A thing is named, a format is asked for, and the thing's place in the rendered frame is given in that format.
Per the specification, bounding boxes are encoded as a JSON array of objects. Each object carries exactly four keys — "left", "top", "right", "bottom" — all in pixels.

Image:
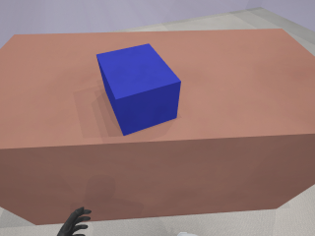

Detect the pedestal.
[{"left": 0, "top": 29, "right": 315, "bottom": 225}]

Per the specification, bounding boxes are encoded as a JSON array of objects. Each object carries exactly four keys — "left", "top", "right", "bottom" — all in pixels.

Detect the carton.
[{"left": 96, "top": 43, "right": 181, "bottom": 136}]

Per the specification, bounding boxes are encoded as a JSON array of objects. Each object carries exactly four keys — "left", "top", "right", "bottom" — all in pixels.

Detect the left robot hand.
[{"left": 57, "top": 206, "right": 92, "bottom": 236}]

